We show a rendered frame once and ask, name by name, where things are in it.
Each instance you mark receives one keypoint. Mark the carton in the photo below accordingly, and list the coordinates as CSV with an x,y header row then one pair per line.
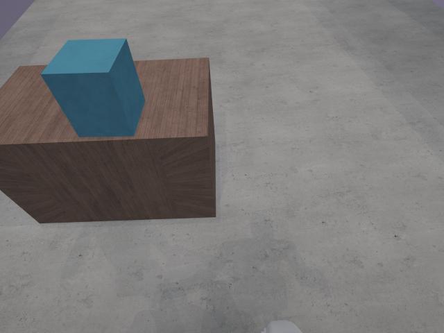
x,y
95,82

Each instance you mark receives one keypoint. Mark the pedestal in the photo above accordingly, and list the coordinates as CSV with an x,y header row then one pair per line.
x,y
167,170

